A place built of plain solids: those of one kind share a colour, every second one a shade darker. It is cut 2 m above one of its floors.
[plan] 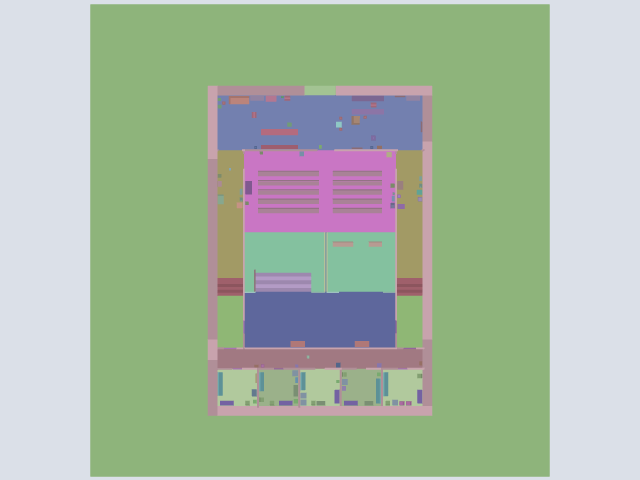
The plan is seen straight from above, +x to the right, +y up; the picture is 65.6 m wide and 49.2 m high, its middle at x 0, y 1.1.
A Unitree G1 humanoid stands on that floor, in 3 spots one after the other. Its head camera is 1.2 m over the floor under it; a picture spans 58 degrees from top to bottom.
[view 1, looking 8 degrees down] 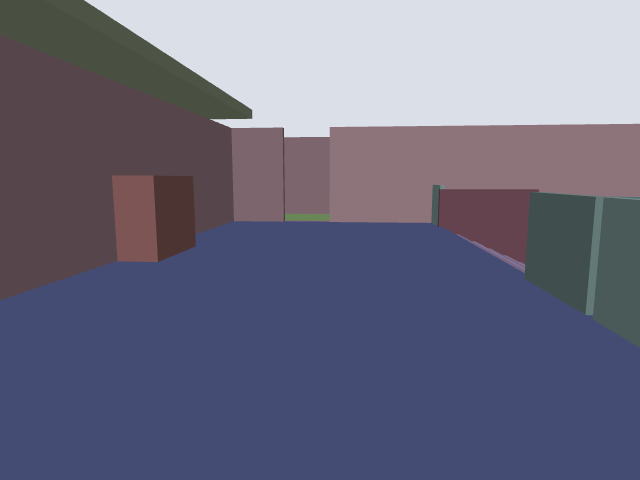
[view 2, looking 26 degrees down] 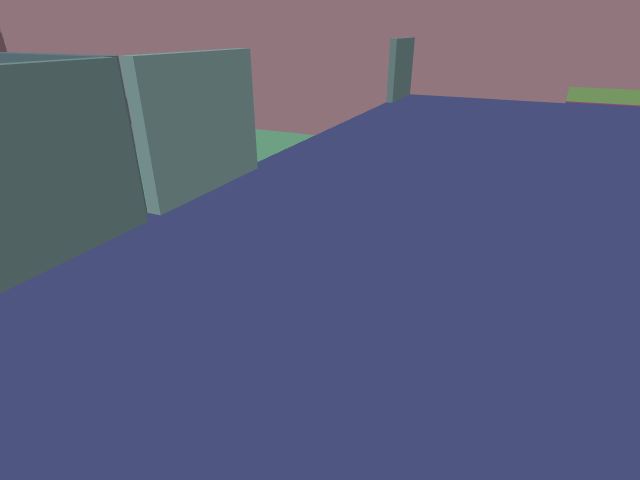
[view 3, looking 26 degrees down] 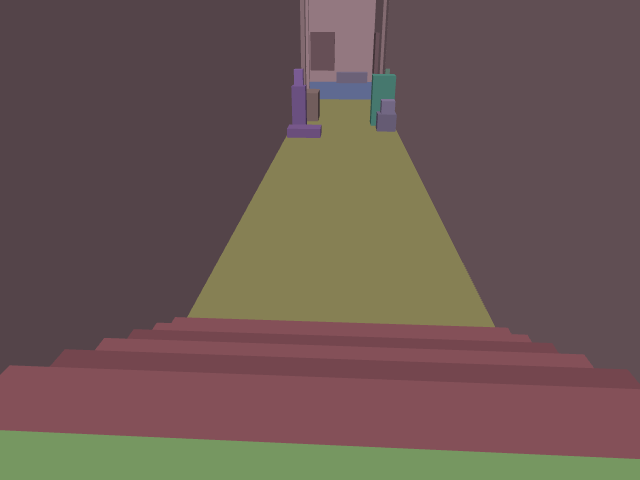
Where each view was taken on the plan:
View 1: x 4.46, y -6.36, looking -175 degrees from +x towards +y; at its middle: floor_stage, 8.62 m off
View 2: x -1.45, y -6.57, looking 25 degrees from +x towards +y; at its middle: floor_stage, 2.74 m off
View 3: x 9.20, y -5.57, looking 93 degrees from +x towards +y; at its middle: floor_promenade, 5.09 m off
